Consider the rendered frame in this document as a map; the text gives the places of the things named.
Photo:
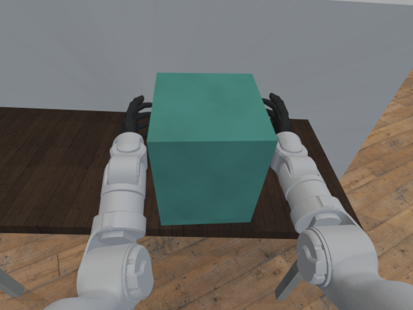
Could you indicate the robot left upper arm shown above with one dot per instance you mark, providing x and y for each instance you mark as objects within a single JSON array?
[{"x": 114, "y": 277}]

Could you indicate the left robot hand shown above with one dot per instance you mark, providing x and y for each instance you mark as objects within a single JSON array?
[{"x": 131, "y": 118}]

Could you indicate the carton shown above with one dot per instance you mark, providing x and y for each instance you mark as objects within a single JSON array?
[{"x": 210, "y": 143}]

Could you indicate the robot right upper arm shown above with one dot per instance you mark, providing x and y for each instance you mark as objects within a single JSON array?
[{"x": 341, "y": 261}]

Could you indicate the table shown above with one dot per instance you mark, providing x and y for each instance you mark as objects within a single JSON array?
[{"x": 52, "y": 163}]

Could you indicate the right robot forearm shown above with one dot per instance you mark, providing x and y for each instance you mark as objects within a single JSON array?
[{"x": 307, "y": 194}]

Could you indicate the right robot hand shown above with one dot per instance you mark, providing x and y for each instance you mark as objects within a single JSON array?
[{"x": 279, "y": 114}]

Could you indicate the left robot forearm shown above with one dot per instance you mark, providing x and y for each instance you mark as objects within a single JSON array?
[{"x": 120, "y": 219}]

